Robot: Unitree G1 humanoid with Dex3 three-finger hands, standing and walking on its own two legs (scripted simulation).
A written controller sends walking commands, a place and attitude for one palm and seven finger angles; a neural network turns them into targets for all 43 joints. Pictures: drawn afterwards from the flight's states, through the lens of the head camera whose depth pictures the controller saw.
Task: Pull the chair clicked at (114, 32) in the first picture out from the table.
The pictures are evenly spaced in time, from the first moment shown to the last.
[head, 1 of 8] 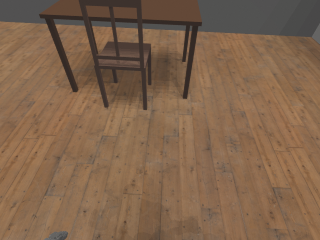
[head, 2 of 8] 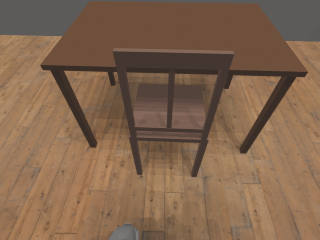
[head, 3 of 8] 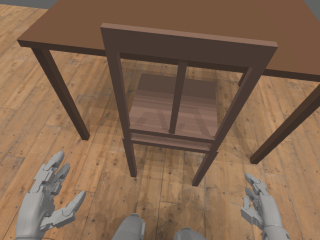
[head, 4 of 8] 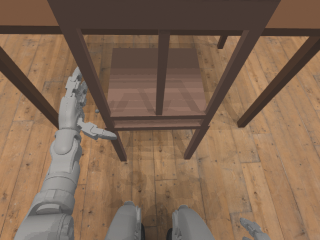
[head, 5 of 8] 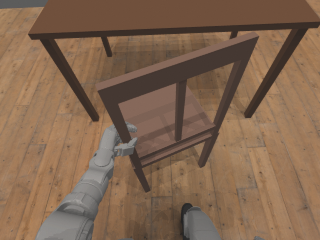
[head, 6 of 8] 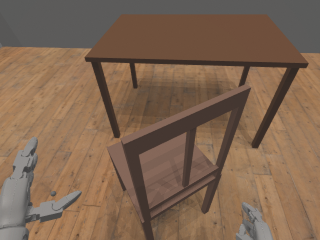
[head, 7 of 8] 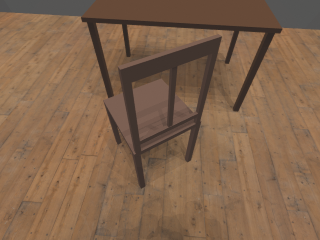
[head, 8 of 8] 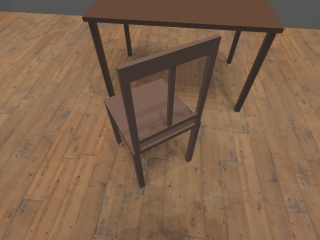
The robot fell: no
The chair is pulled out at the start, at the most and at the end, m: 0.00 0.49 0.49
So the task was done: yes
